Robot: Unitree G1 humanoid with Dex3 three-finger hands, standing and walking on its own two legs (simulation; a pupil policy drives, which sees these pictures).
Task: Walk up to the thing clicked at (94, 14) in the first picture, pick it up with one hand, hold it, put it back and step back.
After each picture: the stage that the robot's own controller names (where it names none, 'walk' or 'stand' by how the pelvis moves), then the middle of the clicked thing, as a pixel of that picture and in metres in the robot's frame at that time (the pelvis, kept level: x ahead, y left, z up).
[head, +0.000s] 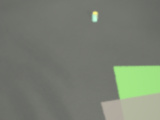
stand; (94, 16) +1.86 -0.14 -0.72
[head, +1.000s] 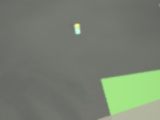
walk; (77, 29) +1.72 +0.20 -0.69
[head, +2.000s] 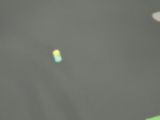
walk; (57, 55) +1.12 +0.38 -0.71
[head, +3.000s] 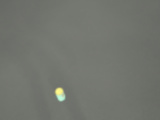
walk; (60, 94) +0.68 +0.29 -0.72
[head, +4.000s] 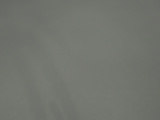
walk; out of the picture +0.41 +0.18 -0.71
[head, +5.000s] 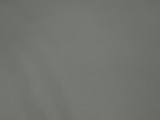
stand; out of the picture +0.33 +0.23 -0.71
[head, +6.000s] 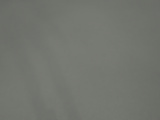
stand; out of the picture +0.31 +0.17 -0.72
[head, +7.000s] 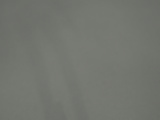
stand; out of the picture +0.31 +0.12 -0.71
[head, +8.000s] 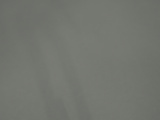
stand; out of the picture +0.34 +0.15 -0.72
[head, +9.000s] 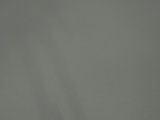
stand; out of the picture +0.32 +0.16 -0.72
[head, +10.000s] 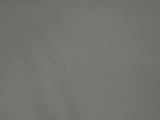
stand; out of the picture +0.30 +0.16 -0.73
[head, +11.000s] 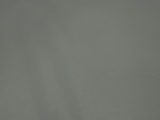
stand; out of the picture +0.29 +0.15 -0.73
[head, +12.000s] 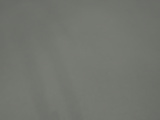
go down; out of the picture +0.29 +0.15 -0.73
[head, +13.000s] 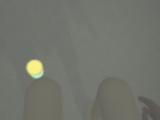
go down; (35, 69) +0.38 +0.18 -0.35
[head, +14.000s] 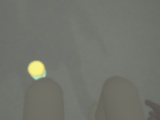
approach; (37, 71) +0.38 +0.19 -0.31
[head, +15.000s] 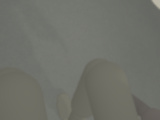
close in; out of the picture +0.38 +0.22 -0.22
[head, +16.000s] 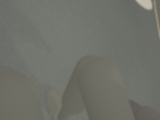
close; out of the picture +0.38 +0.24 -0.22
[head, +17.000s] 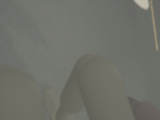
lift; out of the picture +0.37 +0.23 -0.23
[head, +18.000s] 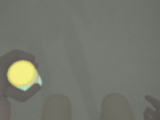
lift; (26, 78) +0.32 +0.19 -0.01
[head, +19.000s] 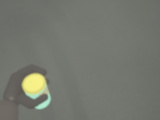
hold; (37, 92) +0.30 +0.17 +0.01
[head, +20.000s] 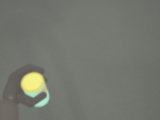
hold; (36, 90) +0.31 +0.17 +0.01
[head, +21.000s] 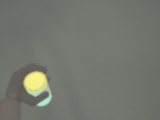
crouch; (38, 89) +0.31 +0.16 +0.02
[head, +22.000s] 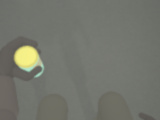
crouch; (30, 63) +0.39 +0.18 -0.06
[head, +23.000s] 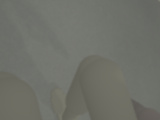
lower; out of the picture +0.41 +0.25 -0.21
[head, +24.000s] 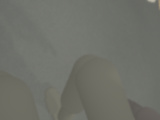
lower; out of the picture +0.40 +0.26 -0.22
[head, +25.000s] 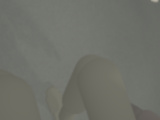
lower; out of the picture +0.40 +0.26 -0.22
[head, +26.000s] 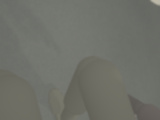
lower; out of the picture +0.39 +0.25 -0.22
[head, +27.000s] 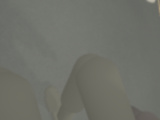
loosen; out of the picture +0.40 +0.28 -0.22
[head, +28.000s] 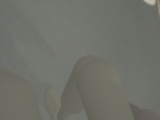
withdraw; out of the picture +0.37 +0.19 -0.23
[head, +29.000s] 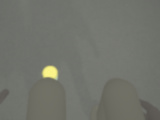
walk; (50, 75) +0.38 +0.15 -0.33
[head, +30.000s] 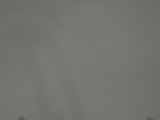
stand; out of the picture +0.29 +0.10 -0.66
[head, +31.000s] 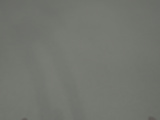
stand; out of the picture +0.30 +0.12 -0.67
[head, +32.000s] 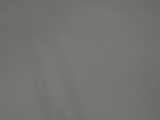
stand; out of the picture +0.30 +0.10 -0.70
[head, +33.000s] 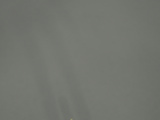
walk; out of the picture +0.33 +0.10 -0.71
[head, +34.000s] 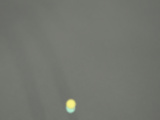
walk; (70, 106) +0.45 +0.06 -0.71
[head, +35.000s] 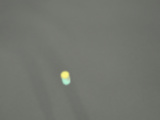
walk; (65, 78) +0.71 +0.20 -0.69
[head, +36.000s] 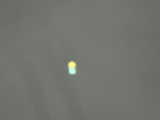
stand; (72, 68) +0.94 +0.14 -0.71
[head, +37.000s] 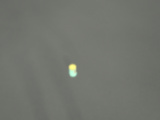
stand; (72, 70) +0.93 +0.12 -0.72
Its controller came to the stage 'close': yes
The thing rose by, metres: 0.73
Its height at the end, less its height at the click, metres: +0.00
